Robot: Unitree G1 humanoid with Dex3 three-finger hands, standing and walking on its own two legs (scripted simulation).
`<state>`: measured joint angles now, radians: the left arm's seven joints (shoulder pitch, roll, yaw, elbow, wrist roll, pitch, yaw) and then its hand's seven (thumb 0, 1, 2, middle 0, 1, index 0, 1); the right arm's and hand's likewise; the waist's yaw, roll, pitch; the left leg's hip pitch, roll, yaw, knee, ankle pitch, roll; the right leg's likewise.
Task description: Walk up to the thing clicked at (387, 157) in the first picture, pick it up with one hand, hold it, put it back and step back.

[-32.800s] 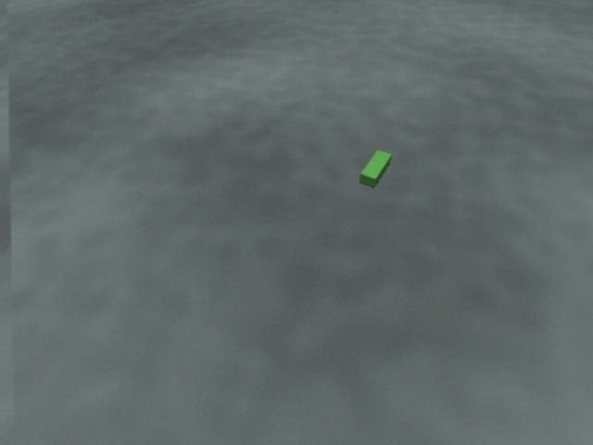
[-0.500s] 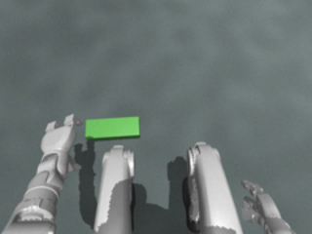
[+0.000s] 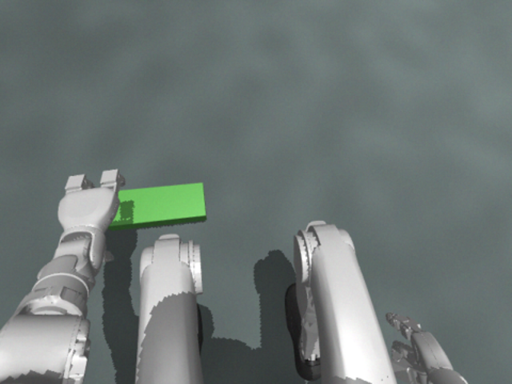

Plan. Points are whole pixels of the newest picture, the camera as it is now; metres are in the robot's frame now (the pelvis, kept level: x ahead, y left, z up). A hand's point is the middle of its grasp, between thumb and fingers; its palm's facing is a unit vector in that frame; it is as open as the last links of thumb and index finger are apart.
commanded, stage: rise first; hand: left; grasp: from above
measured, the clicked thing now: (157, 206) +0.44 +0.20 -0.34
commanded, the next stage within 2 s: approach in 0.98 s
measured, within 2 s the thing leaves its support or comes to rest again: neither
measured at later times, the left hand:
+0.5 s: hand (114, 217) +0.39 +0.25 -0.20, palm faces -0.45 -0.05 -0.89, open 14.1 cm
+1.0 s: hand (122, 214) +0.40 +0.24 -0.22, palm faces -0.45 -0.06 -0.89, open 14.1 cm
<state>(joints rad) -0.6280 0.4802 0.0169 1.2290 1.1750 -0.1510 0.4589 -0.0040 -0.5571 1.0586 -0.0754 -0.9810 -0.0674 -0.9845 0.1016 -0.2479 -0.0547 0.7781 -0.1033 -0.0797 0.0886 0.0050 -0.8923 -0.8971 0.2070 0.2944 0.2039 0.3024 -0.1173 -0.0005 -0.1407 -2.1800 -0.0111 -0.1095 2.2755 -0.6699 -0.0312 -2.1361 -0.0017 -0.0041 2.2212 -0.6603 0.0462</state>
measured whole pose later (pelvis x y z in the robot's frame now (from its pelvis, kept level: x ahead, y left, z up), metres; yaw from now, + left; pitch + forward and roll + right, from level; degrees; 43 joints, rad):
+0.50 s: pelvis +0.01 +0.00 -0.02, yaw +0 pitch +34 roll -4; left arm -0.68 0.50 0.05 1.29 1.24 -0.17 0.52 0.00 -0.53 1.03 -0.08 -1.01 -0.08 -1.00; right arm 0.10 -0.24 -0.05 0.79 -0.13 -0.07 0.12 0.00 -0.90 -0.90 0.21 0.29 0.20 0.30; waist -0.14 0.00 -0.12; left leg -2.24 -0.01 -0.12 2.35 -0.70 -0.04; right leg -2.21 0.01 0.00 2.30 -0.68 0.05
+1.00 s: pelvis +0.01 +0.00 -0.03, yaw -1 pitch +33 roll -4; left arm -0.74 0.51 0.05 1.39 1.25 -0.18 0.55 0.00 -0.53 1.02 -0.08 -1.02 -0.08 -1.01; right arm 0.10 -0.26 -0.04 0.80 -0.15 -0.08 0.14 0.00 -0.90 -0.90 0.21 0.29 0.20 0.30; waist -0.17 -0.01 -0.10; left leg -2.27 -0.01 -0.13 2.39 -0.70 -0.05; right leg -2.24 0.01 -0.01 2.33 -0.68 0.04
